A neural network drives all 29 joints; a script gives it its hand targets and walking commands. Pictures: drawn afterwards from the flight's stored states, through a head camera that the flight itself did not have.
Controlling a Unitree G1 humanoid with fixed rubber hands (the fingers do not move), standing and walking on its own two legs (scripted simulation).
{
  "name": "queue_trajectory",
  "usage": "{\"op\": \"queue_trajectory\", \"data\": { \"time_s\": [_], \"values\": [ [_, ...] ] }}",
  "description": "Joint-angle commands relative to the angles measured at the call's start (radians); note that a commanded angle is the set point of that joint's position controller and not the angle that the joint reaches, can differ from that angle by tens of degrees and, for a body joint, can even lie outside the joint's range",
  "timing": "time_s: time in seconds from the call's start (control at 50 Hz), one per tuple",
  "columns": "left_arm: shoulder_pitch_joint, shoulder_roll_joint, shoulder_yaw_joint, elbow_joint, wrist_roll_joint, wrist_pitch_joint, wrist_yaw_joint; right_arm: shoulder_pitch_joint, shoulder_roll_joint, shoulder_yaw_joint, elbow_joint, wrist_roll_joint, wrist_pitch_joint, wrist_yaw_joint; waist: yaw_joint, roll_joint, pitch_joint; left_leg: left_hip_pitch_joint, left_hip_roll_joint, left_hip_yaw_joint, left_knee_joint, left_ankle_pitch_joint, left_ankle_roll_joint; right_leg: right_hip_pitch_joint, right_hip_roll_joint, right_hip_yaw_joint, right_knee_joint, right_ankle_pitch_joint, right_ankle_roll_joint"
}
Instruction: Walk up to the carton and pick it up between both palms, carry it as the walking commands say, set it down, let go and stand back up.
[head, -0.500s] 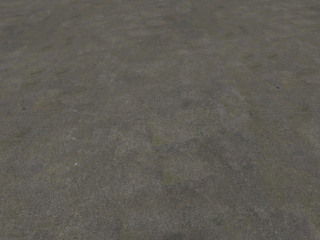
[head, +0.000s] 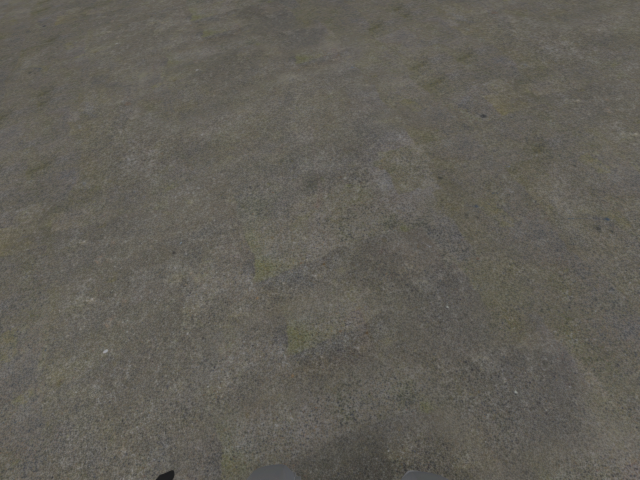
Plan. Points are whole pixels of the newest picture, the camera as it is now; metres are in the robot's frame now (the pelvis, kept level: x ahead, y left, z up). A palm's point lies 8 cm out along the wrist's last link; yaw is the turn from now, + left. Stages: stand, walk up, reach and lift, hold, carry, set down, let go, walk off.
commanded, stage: walk up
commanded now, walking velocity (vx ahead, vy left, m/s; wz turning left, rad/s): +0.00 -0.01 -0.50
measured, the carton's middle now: out of the picture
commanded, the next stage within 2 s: none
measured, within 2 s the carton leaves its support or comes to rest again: neither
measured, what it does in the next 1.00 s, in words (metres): steps on the spot, turning right: left foot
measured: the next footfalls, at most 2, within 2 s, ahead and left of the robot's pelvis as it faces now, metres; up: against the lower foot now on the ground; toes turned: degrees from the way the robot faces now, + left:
left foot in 0.56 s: +0.02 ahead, +0.13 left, +0.00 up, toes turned -13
right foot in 1.06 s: -0.08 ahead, -0.07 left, +0.00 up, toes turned -36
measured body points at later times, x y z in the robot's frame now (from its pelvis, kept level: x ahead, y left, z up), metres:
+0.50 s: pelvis -0.02 +0.02 +0.03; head +0.03 +0.01 +0.47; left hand +0.07 +0.28 -0.10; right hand +0.08 -0.26 -0.09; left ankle -0.02 +0.15 -0.69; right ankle +0.03 -0.08 -0.72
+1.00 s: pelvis -0.04 +0.05 +0.02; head +0.01 +0.04 +0.47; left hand +0.23 +0.19 -0.10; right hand -0.14 -0.21 -0.10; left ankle -0.02 +0.14 -0.72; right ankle -0.12 -0.06 -0.69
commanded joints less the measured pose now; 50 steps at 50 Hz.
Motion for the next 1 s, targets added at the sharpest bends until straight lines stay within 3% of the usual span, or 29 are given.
{"op": "queue_trajectory", "data": {
  "time_s": [0.0, 0.02, 0.08, 0.12, 0.26, 0.36, 0.44, 0.48, 0.5, 0.52, 0.54, 0.56, 0.58, 0.6, 0.64, 0.7, 0.8, 0.88, 0.94, 0.98],
  "values": [
    [0.131, 0.175, 0.014, -0.045, -0.001, -0.002, 0.015, -0.051, -0.056, 0.001, -0.106, 0.032, 0.006, 0.009, 0.055, -0.182, -0.047, -0.194, 0.000, -0.061, 0.224, 0.025, 0.000, 0.150, -0.342, 0.506, -0.444, 0.351, -0.139],
    [0.069, 0.169, 0.009, -0.065, -0.008, 0.002, 0.019, -0.036, -0.069, -0.005, -0.093, 0.022, 0.008, 0.019, 0.029, -0.170, -0.060, -0.175, 0.005, -0.063, 0.200, 0.092, 0.009, 0.178, -0.280, 0.434, -0.425, 0.350, -0.111],
    [0.070, 0.166, 0.001, -0.073, -0.010, -0.004, 0.015, -0.006, -0.073, -0.001, -0.098, -0.005, 0.017, 0.028, 0.016, -0.152, -0.122, -0.144, -0.033, -0.058, 0.204, 0.161, 0.020, 0.241, -0.226, 0.349, -0.357, 0.585, -0.095],
    [0.099, 0.173, 0.004, -0.076, -0.012, -0.009, 0.013, -0.021, -0.063, 0.002, -0.112, -0.007, 0.025, 0.026, 0.022, -0.150, -0.135, -0.154, -0.050, -0.065, 0.189, 0.189, 0.012, 0.271, -0.217, 0.355, -0.360, 0.549, -0.096],
    [0.166, 0.178, 0.019, -0.101, -0.014, -0.004, 0.006, -0.114, -0.058, -0.002, -0.175, 0.001, 0.041, 0.023, 0.054, -0.203, -0.097, -0.122, -0.087, -0.070, 0.004, 0.149, -0.014, 0.243, -0.204, 0.468, -0.449, 0.194, -0.110],
    [0.173, 0.188, 0.033, -0.113, -0.011, 0.004, 0.002, -0.120, -0.057, -0.004, -0.194, 0.012, 0.031, 0.020, 0.059, -0.222, -0.100, -0.049, -0.119, -0.074, -0.114, 0.088, -0.011, 0.209, -0.195, 0.529, -0.453, 0.138, -0.116],
    [0.147, 0.190, 0.044, -0.116, -0.012, 0.016, -0.002, -0.078, -0.051, -0.002, -0.197, 0.023, 0.017, 0.014, 0.043, -0.240, -0.125, 0.056, -0.151, -0.074, -0.255, 0.070, 0.003, 0.167, -0.177, 0.555, -0.431, 0.185, -0.099],
    [0.112, 0.184, 0.045, -0.120, -0.021, 0.022, -0.004, -0.021, -0.047, -0.003, -0.182, 0.028, 0.009, 0.005, 0.008, -0.229, -0.140, 0.168, -0.164, -0.068, -0.432, 0.128, 0.019, 0.117, -0.146, 0.541, -0.401, 0.197, -0.066],
    [0.087, 0.178, 0.045, -0.122, -0.032, 0.023, -0.004, 0.019, -0.050, -0.006, -0.169, 0.028, 0.004, -0.002, -0.020, -0.212, -0.152, 0.271, -0.160, -0.061, -0.578, 0.221, 0.028, 0.059, -0.116, 0.509, -0.375, 0.162, -0.031],
    [0.079, 0.160, 0.043, -0.129, -0.040, 0.021, -0.001, 0.051, -0.093, -0.017, -0.157, 0.024, -0.003, -0.009, -0.033, -0.161, -0.166, 0.398, -0.090, -0.098, -0.666, 0.266, 0.040, -0.044, -0.066, 0.461, -0.339, 0.051, 0.022],
    [0.111, 0.114, 0.038, -0.135, -0.038, 0.018, 0.000, 0.036, -0.179, -0.035, -0.166, 0.017, -0.010, -0.011, -0.018, 0.054, -0.145, 0.454, 0.119, -0.289, -0.754, 0.145, 0.069, -0.174, 0.036, 0.340, -0.124, -0.146, 0.074],
    [0.135, 0.065, 0.046, -0.139, -0.024, 0.015, 0.003, -0.043, -0.245, -0.038, -0.210, -0.007, -0.014, -0.005, -0.001, 0.192, -0.113, 0.330, 0.341, -0.464, -0.798, 0.110, 0.149, -0.278, 0.134, 0.202, 0.139, -0.261, 0.099],
    [0.066, 0.126, 0.053, -0.157, -0.008, 0.019, -0.001, -0.048, -0.191, -0.037, -0.188, -0.023, -0.014, 0.003, -0.009, 0.146, -0.051, 0.192, 0.332, -0.402, -0.770, 0.198, 0.199, -0.214, 0.014, 0.214, 0.264, -0.203, 0.104],
    [0.088, 0.139, 0.059, -0.139, 0.005, 0.022, -0.012, -0.069, -0.110, -0.010, -0.186, -0.023, -0.023, 0.006, 0.021, 0.079, -0.024, 0.154, 0.231, -0.291, -0.733, 0.315, 0.169, -0.177, 0.020, 0.228, 0.324, -0.115, 0.101],
    [0.129, 0.126, 0.058, -0.097, 0.001, 0.032, -0.025, -0.083, -0.084, 0.001, -0.182, -0.029, -0.036, 0.005, 0.041, 0.098, -0.032, 0.168, 0.150, -0.154, -0.673, 0.481, 0.145, -0.185, 0.044, 0.202, 0.470, -0.083, 0.113],
    [0.090, 0.120, 0.048, -0.117, -0.008, 0.037, -0.035, -0.012, -0.107, -0.005, -0.158, -0.023, -0.043, 0.006, 0.010, 0.123, -0.036, 0.256, 0.139, -0.084, -0.623, 0.713, 0.167, -0.230, 0.037, 0.161, 0.519, -0.077, 0.139],
    [-0.019, 0.101, 0.027, -0.164, -0.011, 0.050, -0.039, 0.094, -0.136, -0.017, -0.115, -0.018, -0.048, 0.004, -0.032, 0.160, -0.057, 0.391, 0.149, -0.041, -0.555, 0.960, 0.168, -0.219, 0.020, 0.130, 0.329, -0.074, 0.161],
    [-0.071, 0.085, 0.005, -0.196, -0.011, 0.056, -0.037, 0.099, -0.158, -0.029, -0.111, -0.012, -0.040, 0.015, -0.037, 0.178, -0.082, 0.385, 0.175, -0.016, -0.532, 0.964, 0.180, -0.120, -0.010, 0.080, 0.163, -0.134, 0.142],
    [-0.120, 0.076, 0.020, -0.187, -0.020, 0.054, -0.041, 0.106, -0.163, -0.011, -0.124, -0.013, -0.030, 0.026, -0.054, 0.186, -0.090, 0.329, 0.211, 0.002, -0.502, 0.912, 0.193, -0.024, 0.001, 0.056, 0.047, -0.199, 0.099],
    [-0.094, 0.072, 0.017, -0.177, -0.019, 0.044, -0.038, 0.102, -0.184, -0.020, -0.123, -0.004, -0.024, 0.025, -0.033, 0.164, -0.105, 0.302, 0.215, 0.012, -0.456, 0.863, 0.171, 0.059, 0.014, 0.040, -0.079, -0.145, 0.077]
  ]
}}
